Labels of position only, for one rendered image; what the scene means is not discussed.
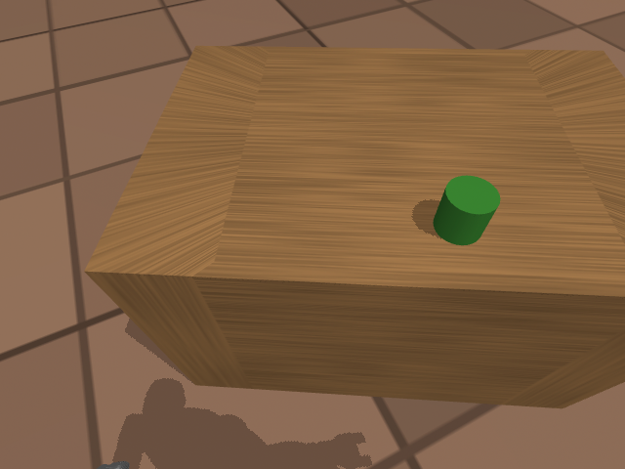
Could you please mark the can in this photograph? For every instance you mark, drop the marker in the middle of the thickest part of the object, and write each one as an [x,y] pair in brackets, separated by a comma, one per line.
[466,207]

